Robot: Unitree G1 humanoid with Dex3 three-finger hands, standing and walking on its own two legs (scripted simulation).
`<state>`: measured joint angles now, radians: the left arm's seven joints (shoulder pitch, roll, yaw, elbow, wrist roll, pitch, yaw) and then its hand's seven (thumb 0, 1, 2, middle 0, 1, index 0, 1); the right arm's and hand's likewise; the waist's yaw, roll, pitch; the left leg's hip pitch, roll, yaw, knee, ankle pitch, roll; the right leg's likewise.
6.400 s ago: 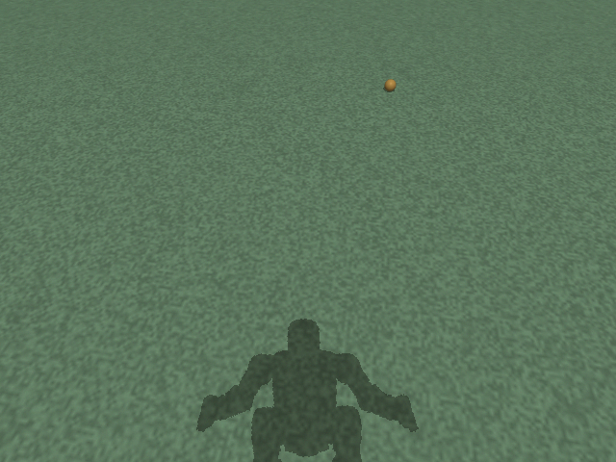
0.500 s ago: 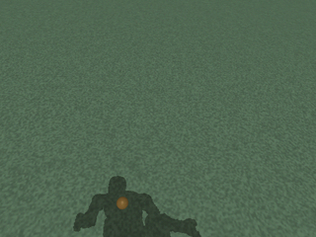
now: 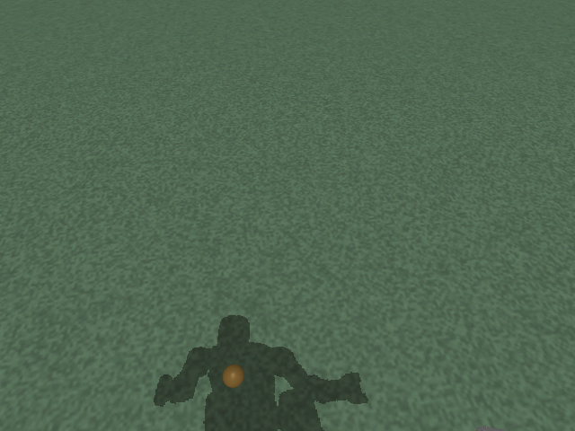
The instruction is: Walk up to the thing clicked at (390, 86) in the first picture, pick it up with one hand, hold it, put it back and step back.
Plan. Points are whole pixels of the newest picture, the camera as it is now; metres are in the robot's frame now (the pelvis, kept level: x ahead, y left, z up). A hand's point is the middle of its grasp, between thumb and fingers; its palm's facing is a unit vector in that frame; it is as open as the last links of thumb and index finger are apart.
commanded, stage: walk up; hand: left
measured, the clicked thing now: (233, 375) +0.42 +0.19 -0.74
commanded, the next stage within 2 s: stand in 0.86 s
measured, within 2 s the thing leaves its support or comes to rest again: neither
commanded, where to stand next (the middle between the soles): +0.05 -0.01 m, yaw +0 degrees
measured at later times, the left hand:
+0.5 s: hand out of the picture +0.09 +0.26 -0.15, palm faces -0.04 -0.94 -0.33, open 7.4 cm
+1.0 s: hand out of the picture +0.10 +0.26 -0.15, palm faces -0.04 -0.94 -0.34, open 7.4 cm
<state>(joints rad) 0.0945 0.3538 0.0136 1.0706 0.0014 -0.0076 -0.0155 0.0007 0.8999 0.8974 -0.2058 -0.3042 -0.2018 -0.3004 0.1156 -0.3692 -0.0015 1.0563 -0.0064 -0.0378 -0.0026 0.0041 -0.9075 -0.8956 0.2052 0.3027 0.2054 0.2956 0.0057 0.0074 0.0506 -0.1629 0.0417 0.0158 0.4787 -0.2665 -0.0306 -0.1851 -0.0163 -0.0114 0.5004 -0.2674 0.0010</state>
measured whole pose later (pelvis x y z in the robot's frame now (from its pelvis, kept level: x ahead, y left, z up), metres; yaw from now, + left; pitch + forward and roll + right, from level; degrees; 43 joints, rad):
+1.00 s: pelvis +0.00 +0.01 +0.01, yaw -1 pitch -3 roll +0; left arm 0.08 0.34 0.00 1.12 0.01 -0.01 -0.01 0.00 0.90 0.90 -0.21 -0.30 -0.20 -0.30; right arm 0.08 -0.36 0.00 1.11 0.00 -0.01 0.00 0.00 -0.91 -0.90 0.20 0.30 0.20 0.30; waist -0.01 0.00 0.07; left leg -0.09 0.04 0.04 0.35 -0.20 -0.02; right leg -0.12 -0.02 0.01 0.36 -0.19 0.02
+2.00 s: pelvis -0.01 +0.01 +0.01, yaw +0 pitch -2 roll +0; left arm 0.12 0.35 0.00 1.14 0.01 -0.01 -0.01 0.00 0.90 0.90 -0.21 -0.30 -0.20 -0.30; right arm 0.11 -0.36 0.00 1.14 -0.01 -0.01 0.01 0.00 -0.91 -0.90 0.20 0.30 0.20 0.30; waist 0.00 0.00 0.05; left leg -0.12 0.02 0.02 0.32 -0.16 -0.02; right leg -0.13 -0.03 -0.01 0.33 -0.15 0.02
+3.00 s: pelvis +0.00 +0.01 +0.01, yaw +1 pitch -3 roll +0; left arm 0.12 0.35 0.00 1.13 0.01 -0.01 0.00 0.00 0.90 0.90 -0.21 -0.30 -0.20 -0.30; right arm 0.11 -0.36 0.00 1.13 -0.01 -0.01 0.01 0.00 -0.91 -0.90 0.20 0.30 0.20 0.30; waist 0.00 0.00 0.05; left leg -0.10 0.03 0.01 0.31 -0.17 -0.02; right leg -0.11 -0.03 -0.02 0.31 -0.16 0.02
